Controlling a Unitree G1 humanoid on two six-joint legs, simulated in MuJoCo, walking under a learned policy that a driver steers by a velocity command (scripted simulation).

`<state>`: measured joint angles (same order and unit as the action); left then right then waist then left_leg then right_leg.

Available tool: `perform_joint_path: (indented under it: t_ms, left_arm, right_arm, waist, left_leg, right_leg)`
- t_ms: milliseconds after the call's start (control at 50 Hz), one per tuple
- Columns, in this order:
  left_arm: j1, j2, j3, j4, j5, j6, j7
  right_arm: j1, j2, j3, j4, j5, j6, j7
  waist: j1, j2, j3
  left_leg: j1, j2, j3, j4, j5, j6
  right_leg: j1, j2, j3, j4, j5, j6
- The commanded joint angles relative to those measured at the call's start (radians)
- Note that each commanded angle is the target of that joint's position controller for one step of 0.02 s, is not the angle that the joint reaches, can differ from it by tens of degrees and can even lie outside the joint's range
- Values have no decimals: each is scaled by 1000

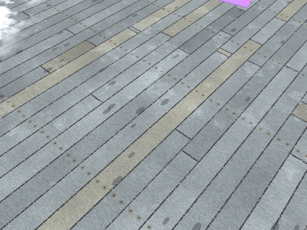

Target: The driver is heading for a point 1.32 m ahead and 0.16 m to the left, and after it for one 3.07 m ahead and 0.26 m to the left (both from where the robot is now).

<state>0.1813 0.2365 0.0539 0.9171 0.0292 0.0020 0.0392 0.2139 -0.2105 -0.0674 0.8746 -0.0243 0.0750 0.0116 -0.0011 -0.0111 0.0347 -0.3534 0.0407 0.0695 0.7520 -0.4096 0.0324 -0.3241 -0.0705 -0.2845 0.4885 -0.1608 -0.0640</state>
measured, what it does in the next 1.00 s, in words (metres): steps on the spot, turning left: left foot, then right foot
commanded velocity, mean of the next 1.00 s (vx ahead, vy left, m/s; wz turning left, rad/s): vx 0.09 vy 0.00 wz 0.39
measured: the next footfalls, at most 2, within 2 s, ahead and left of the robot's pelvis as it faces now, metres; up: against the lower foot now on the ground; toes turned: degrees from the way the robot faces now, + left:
left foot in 0.04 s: +0.03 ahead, +0.10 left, +0.00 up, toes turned +6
right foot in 0.54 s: +0.07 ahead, -0.09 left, +0.00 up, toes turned +22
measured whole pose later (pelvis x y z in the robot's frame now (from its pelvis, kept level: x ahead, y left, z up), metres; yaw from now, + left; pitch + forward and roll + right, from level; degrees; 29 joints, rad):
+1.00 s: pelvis +0.03 +0.03 +0.01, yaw +22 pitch +0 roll +0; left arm 0.35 0.26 0.06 0.90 0.02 0.00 -0.01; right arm 0.21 -0.25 -0.04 0.86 -0.03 -0.03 0.01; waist 0.02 -0.02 0.01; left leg -0.16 -0.05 0.02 0.42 -0.26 0.06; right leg -0.21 0.00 0.00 0.60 -0.40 -0.06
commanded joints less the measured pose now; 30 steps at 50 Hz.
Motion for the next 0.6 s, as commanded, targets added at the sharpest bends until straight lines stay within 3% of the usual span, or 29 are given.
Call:
perform_joint_path:
  t_ms: [20,40,60,80,120,160,180,220,280,380,460,520,540,560,580,600]
  left_arm:
    - [14,163,43,-45,-1,13,-1]
    - [58,129,43,-35,2,26,-10]
    - [35,52,24,-103,-14,32,-7]
    - [-77,87,27,-121,0,40,1]
    - [-33,77,26,-108,-22,35,-9]
    - [8,108,37,-85,6,24,-17]
    - [13,108,39,-87,6,24,-21]
    - [-2,92,35,-103,-4,27,-20]
    - [-42,88,28,-131,-11,35,-11]
    - [-66,94,19,-169,-20,31,-5]
    - [-33,104,16,-190,-30,20,0]
    - [83,96,11,-171,-28,4,8]
    - [86,154,22,-175,-12,-3,17]
    - [24,237,31,-212,-4,-1,19]
    - [26,249,37,-209,0,5,9]
    - [-2,184,21,-216,-6,3,1]
  right_arm:
    - [114,-75,-17,-43,3,-20,4]
    - [125,-121,-26,-48,-3,-34,-1]
    - [105,-274,-58,-88,1,-39,-12]
    - [155,-268,-65,-62,-13,-40,-31]
    - [45,-202,-47,-78,-1,-41,-42]
    - [-27,-169,-37,-118,10,-46,-35]
    - [-8,-160,-35,-120,16,-50,-29]
    - [35,-172,-39,-114,19,-57,-26]
    - [85,-190,-45,-108,15,-56,-31]
    - [83,-224,-56,-125,6,-48,-24]
    - [32,-237,-61,-142,4,-41,-13]
    - [-48,-221,-55,-156,19,-34,-12]
    - [-28,-173,-41,-163,23,-36,-15]
    - [45,-99,-22,-169,24,-41,-19]
    - [29,-188,-44,-156,-2,-37,-26]
    - [34,-207,-51,-140,-5,-34,-24]
  waist:
    - [-36,-39,-78]
    - [-34,123,-39]
    - [-22,378,20]
    - [-69,219,63]
    - [14,131,42]
    - [28,139,-30]
    - [23,112,-69]
    - [8,88,-89]
    - [-24,123,-73]
    - [-44,130,-80]
    - [-27,140,-94]
    - [46,120,-102]
    - [29,11,-100]
    - [-23,-207,-103]
    - [4,-200,-83]
    - [-20,-109,-52]
  left_leg:
    - [175,-30,6,-238,85,43]
    - [191,67,-180,-456,75,72]
    - [186,345,-619,-568,171,188]
    - [92,340,-557,-553,320,253]
    - [83,200,-376,-501,323,200]
    - [172,139,-317,-459,492,186]
    - [209,139,-317,-439,576,194]
    - [266,143,-334,-421,626,203]
    - [315,147,-387,-415,585,215]
    - [275,145,-466,-391,571,229]
    - [218,123,-533,-366,619,201]
    - [114,51,-512,-307,511,108]
    - [17,-21,-445,-217,309,47]
    - [-139,-189,-259,-34,-62,-5]
    - [-134,-195,-204,149,-197,-16]
    - [-108,-170,-244,247,-147,-16]
  right_leg:
    - [-11,-255,177,-104,-130,-49]
    - [-77,-175,96,83,-216,27]
    - [-334,31,56,286,-465,113]
    - [-305,32,221,470,-424,109]
    - [-278,29,287,521,-249,96]
    - [-280,50,284,575,-178,85]
    - [-273,56,288,598,-179,88]
    - [-288,53,299,580,-183,100]
    - [-304,56,311,476,-208,112]
    - [-205,81,323,339,-254,100]
    - [-73,113,326,216,-266,77]
    - [161,113,311,-109,-83,54]
    - [246,-25,442,-229,-94,24]
    - [319,-283,726,-289,13,-57]
    - [181,-336,771,-252,136,-172]
    - [134,-286,706,-249,151,-184]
